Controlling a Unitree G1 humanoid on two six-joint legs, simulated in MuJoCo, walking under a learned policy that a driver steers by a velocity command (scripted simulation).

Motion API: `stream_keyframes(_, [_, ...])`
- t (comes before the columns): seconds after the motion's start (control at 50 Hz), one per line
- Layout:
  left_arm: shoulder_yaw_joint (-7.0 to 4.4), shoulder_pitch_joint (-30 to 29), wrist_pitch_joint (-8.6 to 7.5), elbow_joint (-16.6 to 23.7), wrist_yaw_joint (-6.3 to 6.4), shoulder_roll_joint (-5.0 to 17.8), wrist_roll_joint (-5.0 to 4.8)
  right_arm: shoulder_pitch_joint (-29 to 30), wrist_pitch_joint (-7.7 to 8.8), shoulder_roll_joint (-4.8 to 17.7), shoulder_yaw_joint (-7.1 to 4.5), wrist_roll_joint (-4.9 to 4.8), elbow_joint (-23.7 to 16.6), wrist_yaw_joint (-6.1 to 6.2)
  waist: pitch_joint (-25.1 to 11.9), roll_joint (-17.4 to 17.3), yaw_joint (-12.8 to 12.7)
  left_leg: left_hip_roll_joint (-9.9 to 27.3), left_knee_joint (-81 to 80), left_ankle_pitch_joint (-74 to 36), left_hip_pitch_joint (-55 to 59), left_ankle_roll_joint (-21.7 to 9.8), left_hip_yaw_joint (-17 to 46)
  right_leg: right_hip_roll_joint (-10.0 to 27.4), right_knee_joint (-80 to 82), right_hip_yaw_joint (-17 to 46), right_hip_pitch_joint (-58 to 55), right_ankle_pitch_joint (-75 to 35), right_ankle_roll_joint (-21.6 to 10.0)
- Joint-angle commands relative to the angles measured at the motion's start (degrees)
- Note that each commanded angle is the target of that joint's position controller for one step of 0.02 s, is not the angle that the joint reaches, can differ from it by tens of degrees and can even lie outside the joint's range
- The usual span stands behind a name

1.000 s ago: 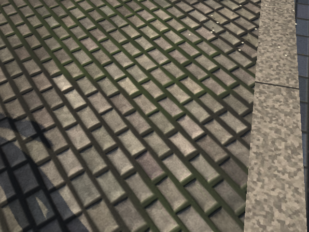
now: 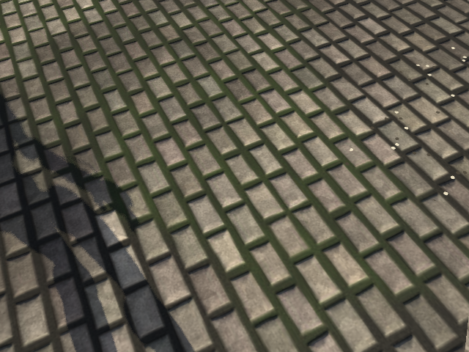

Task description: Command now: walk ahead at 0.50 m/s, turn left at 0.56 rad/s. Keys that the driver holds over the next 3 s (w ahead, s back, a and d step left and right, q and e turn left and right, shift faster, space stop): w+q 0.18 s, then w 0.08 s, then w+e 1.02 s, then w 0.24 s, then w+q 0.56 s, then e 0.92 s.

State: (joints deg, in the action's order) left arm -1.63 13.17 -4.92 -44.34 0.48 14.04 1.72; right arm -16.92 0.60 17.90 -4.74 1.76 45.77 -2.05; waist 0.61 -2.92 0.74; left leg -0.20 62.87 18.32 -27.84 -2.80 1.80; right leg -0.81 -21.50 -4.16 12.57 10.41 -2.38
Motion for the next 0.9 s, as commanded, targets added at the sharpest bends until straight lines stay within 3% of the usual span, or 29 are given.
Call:
stream_keyframes(0.02, [-1.74,3.8,-1.64,1.3,-0.17,6.2,-0.77,0.3,-0.56,1.2,-0.05,0.37,-4.1,-1.11,-0.9,8.5,-0.3,3.3,2.1,-4.4,-11.0,1.0,1.6,15.4,11.3,11.0,-8.8,-13.3,-5.9])
stream_keyframes(0.14, [-2.15,6.8,-1.33,-0.9,-0.38,6.8,-0.57,11.1,-0.63,0.0,1.12,0.20,-8.1,-2.30,2.2,7.8,-1.9,4.0,-10.6,-14.9,-13.3,1.7,-1.2,14.2,12.7,1.1,-9.6,-17.0,-5.8])
stream_keyframes(0.24, [-2.55,11.4,-0.56,-3.7,-0.09,8.5,-0.48,18.5,-0.18,-0.6,2.14,0.59,-11.0,-2.75,4.5,7.7,-4.0,2.4,-24.4,-12.6,-7.4,-1.4,-6.0,15.8,11.2,-2.9,-12.9,-21.7,-4.9])
stream_keyframes(0.28, [-2.48,13.2,0.15,-5.3,0.00,9.3,-0.45,17.9,0.11,-0.4,2.15,0.99,-10.9,-2.06,3.8,8.2,-3.5,-0.2,-27.9,-7.4,-2.4,-3.5,-7.5,16.4,6.9,-3.8,-15.0,-34.0,-4.7])
stream_keyframes(0.3, [-2.47,13.7,0.52,-6.1,0.00,10.1,-0.45,15.1,0.43,0.0,1.89,1.18,-10.1,-1.52,2.1,8.8,-1.9,-2.2,-29.4,-4.8,2.5,-4.7,-8.2,16.6,2.1,-4.2,-15.7,-43.8,-4.7])
stream_keyframes(0.32, [-2.36,13.6,0.95,-6.7,0.01,10.6,-0.66,8.3,1.06,1.0,1.35,1.48,-7.8,-0.96,-1.6,8.2,1.5,-4.0,-33.0,-5.4,10.9,-6.0,-8.4,15.7,-6.4,-5.1,-15.2,-48.6,-4.3])
stream_keyframes(0.34, [-1.89,13.2,1.12,-6.6,-0.01,9.8,-1.23,-1.3,1.82,2.8,0.52,2.34,-4.4,-0.20,-7.5,6.4,5.8,-2.2,-35.4,-8.7,25.7,-7.4,-6.3,13.7,-18.2,-6.1,-8.1,-41.5,-3.4])
stream_keyframes(0.36, [-0.37,14.2,0.85,-3.5,-0.65,4.5,-2.44,-9.6,2.23,8.9,-0.90,3.65,-3.2,0.93,-17.0,-3.2,7.8,15.6,-36.3,-3.9,45.1,-11.6,13.8,8.9,-38.1,-6.2,9.0,-14.1,-1.6])
stream_keyframes(0.38, [-0.86,15.9,1.05,-2.9,-0.79,4.7,-2.75,-10.4,1.75,12.2,-1.81,1.13,-3.1,1.53,-23.5,-9.7,6.5,27.6,-43.9,-11.3,50.0,-16.3,36.1,-0.5,-54.2,-0.1,20.9,20.6,-0.3])
stream_keyframes(0.4, [-2.20,9.2,1.39,-2.4,-0.33,8.7,-1.87,-6.8,1.61,10.5,-1.54,-0.21,-3.3,1.96,-15.3,-0.4,6.7,23.9,-43.7,-16.0,42.9,-14.1,26.5,1.9,-55.7,7.9,24.9,16.0,-1.1])
stream_keyframes(0.42, [-1.65,7.6,1.03,-2.0,-0.65,6.4,-2.29,-2.8,2.01,6.8,-0.38,-0.26,-2.7,2.07,-7.0,-0.7,3.9,21.2,-45.4,-19.0,34.0,-11.9,17.5,4.0,-52.2,7.7,24.6,12.2,-1.4])
stream_keyframes(0.44, [-1.63,8.6,1.24,-3.2,-0.80,5.5,-2.15,-0.1,2.52,3.2,0.67,-0.23,-2.3,1.82,-2.6,0.5,1.4,18.1,-48.1,-19.9,27.3,-8.8,11.6,5.8,-47.3,7.2,22.0,9.8,-1.4])
stream_keyframes(0.48, [-1.76,12.0,3.13,-5.6,-1.31,4.3,-0.29,2.4,3.56,0.3,1.62,-0.63,-1.8,1.87,0.0,-2.5,-1.4,14.5,-51.5,-19.8,20.1,-5.8,4.6,6.4,-43.9,6.6,16.6,6.9,-0.6])
stream_keyframes(0.54, [-2.05,9.9,4.19,-5.4,-2.47,2.7,-0.38,0.5,5.15,1.3,1.24,-0.89,-0.1,1.98,1.3,-1.7,-2.4,13.6,-54.6,-22.1,19.9,-5.7,-0.2,6.1,-43.1,6.3,19.5,1.8,-0.3])
stream_keyframes(0.62, [-2.09,1.5,4.24,-2.8,-3.10,2.2,-0.25,-2.7,5.46,0.8,1.27,-0.76,1.9,2.34,4.1,-1.1,-1.1,13.3,-56.1,-23.9,22.8,-5.8,-5.5,6.6,-36.8,5.8,27.3,-6.0,0.4])
stream_keyframes(0.74, [-0.78,-9.8,3.87,1.6,-4.36,0.8,0.20,-6.8,5.22,2.0,1.19,-0.76,4.7,3.19,6.3,-0.6,1.4,14.3,-54.7,-31.9,28.3,-4.9,-12.1,5.1,-19.3,-0.6,25.2,-11.1,-1.4])
stream_keyframes(0.8, [-0.99,-10.4,3.90,2.7,-4.33,1.6,0.32,-7.5,4.50,3.5,0.95,-0.52,5.8,3.70,5.1,-0.9,0.6,15.3,-48.8,-47.7,33.6,-3.8,-14.8,2.1,-15.3,-3.6,21.5,-5.4,-4.2])
stream_keyframes(0.84, [-1.63,-6.3,4.03,1.9,-3.76,2.9,0.42,-6.7,3.79,5.4,0.54,-0.32,6.0,4.12,1.6,-2.7,-1.6,15.6,-39.4,-64.2,35.8,-3.4,-16.2,-1.8,-14.9,-5.8,15.2,1.4,-6.8])
stream_keyframes(0.86, [-2.28,-1.5,3.80,0.8,-3.43,4.0,0.42,-6.2,3.17,6.3,0.29,-0.22,5.9,4.14,-1.5,-2.8,-3.7,15.7,-30.8,-66.3,35.2,-3.5,-16.4,-3.8,-13.6,-5.8,9.7,4.2,-8.3])
stream_keyframes(0.88, [-3.30,6.2,3.25,-1.6,-2.88,5.7,0.83,-5.5,2.73,6.8,0.20,-0.46,5.5,4.00,-5.8,-1.1,-7.4,14.9,-18.5,-59.8,30.5,-2.7,-17.0,-5.2,-9.0,-4.4,-1.1,3.1,-10.2])
stream_keyframes(0.9, [-5.16,14.0,3.14,-3.3,-1.94,11.0,1.46,-5.4,2.89,5.3,0.65,-0.52,3.7,3.70,-11.3,4.7,-10.5,12.6,-0.6,-39.1,18.2,-0.9,-17.2,4.2,-5.6,8.9,-14.9,8.6,-13.6])
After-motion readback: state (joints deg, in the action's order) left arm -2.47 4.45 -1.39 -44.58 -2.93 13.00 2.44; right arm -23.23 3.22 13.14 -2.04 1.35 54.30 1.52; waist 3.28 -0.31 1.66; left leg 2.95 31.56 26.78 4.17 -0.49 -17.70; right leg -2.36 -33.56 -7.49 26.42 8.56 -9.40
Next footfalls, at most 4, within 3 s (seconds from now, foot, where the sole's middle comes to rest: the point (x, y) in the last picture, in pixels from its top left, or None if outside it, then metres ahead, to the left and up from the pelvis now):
0.34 left None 0.30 0.15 -0.78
0.88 right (259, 315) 0.60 -0.01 -0.78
1.42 left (231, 219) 0.95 0.07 -0.78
1.92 right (305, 180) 1.11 -0.20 -0.78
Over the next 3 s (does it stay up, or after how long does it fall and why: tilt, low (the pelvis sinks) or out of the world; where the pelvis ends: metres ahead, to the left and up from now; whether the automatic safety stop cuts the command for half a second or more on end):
stays up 1.17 -0.13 0.00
